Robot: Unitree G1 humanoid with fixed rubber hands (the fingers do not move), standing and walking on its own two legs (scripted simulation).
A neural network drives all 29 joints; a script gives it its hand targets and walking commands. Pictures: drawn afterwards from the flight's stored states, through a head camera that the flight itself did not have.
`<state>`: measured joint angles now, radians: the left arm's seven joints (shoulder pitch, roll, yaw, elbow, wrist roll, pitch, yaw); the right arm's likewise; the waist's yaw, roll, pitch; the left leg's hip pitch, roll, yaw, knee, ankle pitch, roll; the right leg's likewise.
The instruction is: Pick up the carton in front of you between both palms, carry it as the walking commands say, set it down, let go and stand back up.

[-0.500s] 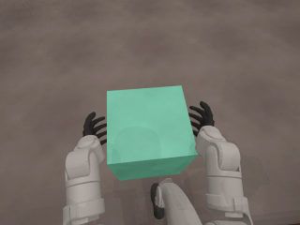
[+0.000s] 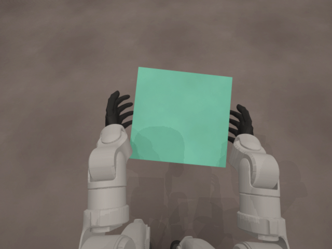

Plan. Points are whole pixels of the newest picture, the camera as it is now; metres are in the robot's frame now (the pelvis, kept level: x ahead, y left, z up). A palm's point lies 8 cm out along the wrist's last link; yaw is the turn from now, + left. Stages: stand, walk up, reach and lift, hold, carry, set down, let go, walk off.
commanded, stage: carry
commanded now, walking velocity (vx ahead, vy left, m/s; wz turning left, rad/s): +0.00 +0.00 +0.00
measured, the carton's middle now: (176, 121) +0.43 -0.02 -0.03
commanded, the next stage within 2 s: none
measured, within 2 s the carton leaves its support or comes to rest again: neither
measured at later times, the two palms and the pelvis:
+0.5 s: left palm (92, 99) +0.41 +0.15 +0.12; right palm (226, 100) +0.41 -0.13 +0.10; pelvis +0.08 -0.01 +0.00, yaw +2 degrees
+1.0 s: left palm (102, 98) +0.39 +0.13 +0.14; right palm (243, 89) +0.41 -0.16 +0.13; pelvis +0.06 -0.04 +0.00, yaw +3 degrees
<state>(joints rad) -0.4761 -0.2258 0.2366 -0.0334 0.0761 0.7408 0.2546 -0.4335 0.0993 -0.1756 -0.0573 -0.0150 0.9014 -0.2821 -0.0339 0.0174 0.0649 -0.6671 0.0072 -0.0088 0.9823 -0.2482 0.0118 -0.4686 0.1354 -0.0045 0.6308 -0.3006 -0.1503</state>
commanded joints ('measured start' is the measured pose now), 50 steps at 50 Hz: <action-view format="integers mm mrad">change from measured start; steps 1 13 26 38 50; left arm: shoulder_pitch -244 -494 -778 -644 -744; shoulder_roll -776 -755 -987 -906 -948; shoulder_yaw -674 -621 -568 -552 -568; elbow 38 235 160 194 217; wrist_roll -221 -240 -335 -268 -313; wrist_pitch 159 301 329 386 405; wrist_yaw -227 -181 -222 -233 -239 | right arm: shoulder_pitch -671 -632 -1089 -939 -960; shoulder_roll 884 743 977 985 959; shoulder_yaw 786 459 594 542 475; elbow -103 116 -54 83 100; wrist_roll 335 181 327 293 250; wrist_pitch -7 118 156 217 226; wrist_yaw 264 221 245 270 260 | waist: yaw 112 53 41 44 36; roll -108 102 -43 -77 -2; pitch -661 -454 -489 -604 -515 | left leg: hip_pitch -61 488 389 406 437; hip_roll -70 158 76 77 81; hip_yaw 109 -80 -79 -54 -88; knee -221 -497 -426 -334 -425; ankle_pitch -2 583 107 237 108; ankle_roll -37 160 66 46 46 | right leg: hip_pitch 843 86 181 299 157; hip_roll -270 -117 -241 -266 -238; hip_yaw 164 17 127 114 129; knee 49 -14 -101 -33 -141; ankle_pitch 1482 -85 132 620 115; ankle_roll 165 127 104 60 81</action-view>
